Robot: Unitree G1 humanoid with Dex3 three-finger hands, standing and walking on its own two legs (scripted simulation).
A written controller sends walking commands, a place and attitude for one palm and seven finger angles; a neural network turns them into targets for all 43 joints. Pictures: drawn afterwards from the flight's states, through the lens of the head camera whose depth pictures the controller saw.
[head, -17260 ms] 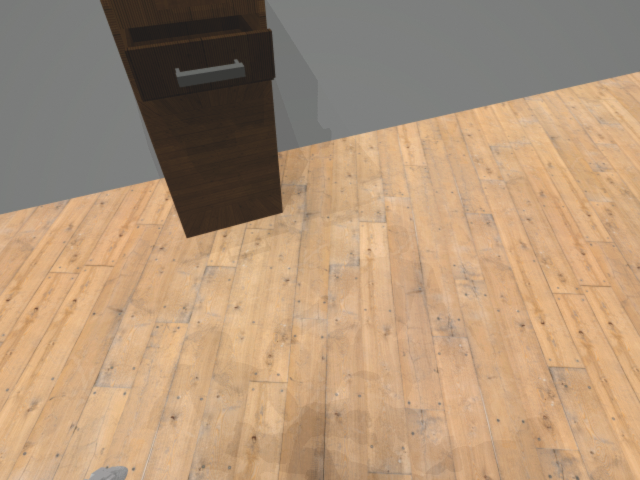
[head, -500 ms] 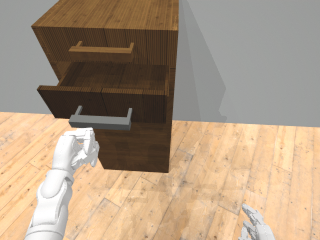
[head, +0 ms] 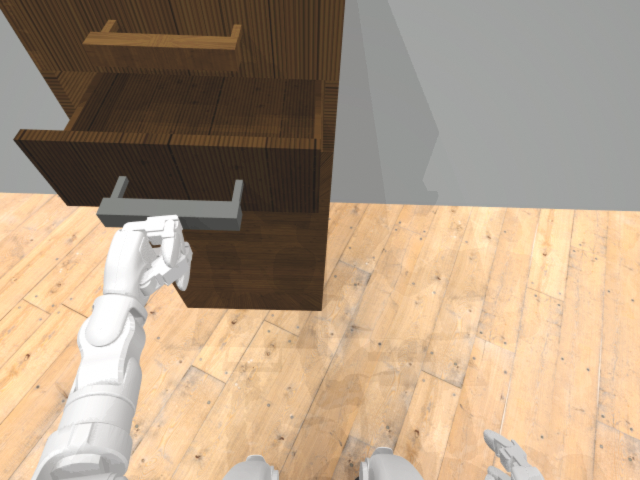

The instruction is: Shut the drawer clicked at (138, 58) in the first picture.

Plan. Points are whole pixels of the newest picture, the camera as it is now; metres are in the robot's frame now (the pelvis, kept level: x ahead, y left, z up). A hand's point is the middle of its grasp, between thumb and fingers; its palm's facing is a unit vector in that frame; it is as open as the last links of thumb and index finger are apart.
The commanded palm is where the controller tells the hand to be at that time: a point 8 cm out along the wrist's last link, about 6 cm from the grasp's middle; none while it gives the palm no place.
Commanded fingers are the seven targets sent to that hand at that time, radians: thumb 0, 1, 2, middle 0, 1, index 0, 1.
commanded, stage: bring the fist close to the handle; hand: left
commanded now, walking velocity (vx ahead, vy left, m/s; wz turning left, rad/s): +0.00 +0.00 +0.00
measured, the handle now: (176, 199) +0.46 +0.21 +0.05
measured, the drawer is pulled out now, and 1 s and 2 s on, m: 0.14 0.10 0.00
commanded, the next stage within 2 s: push the drawer shut in 0.38 s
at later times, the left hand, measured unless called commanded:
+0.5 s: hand (187, 263) +0.37 +0.17 +0.04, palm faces -0.02 -1.00 -0.02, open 3.3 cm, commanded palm +0.35 +0.23 +0.05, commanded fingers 0.00 0.90 0.90 -1.40 -1.60 -1.40 -1.60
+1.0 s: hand (195, 229) +0.41 +0.17 +0.05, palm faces -0.01 -1.00 -0.04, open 3.4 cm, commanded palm +0.40 +0.22 +0.05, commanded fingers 0.00 0.90 0.90 -1.40 -1.60 -1.40 -1.60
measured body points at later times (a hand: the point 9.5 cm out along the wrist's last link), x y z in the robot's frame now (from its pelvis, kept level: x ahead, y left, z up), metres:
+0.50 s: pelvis +0.00 +0.00 +0.00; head +0.07 +0.01 +0.44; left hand +0.36 +0.23 +0.05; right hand +0.13 -0.25 -0.11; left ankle +0.00 +0.12 -0.69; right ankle +0.03 -0.12 -0.69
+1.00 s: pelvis -0.01 +0.00 -0.01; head +0.08 +0.00 +0.43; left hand +0.41 +0.23 +0.05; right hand +0.08 -0.26 -0.13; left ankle +0.00 +0.12 -0.69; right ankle +0.03 -0.12 -0.69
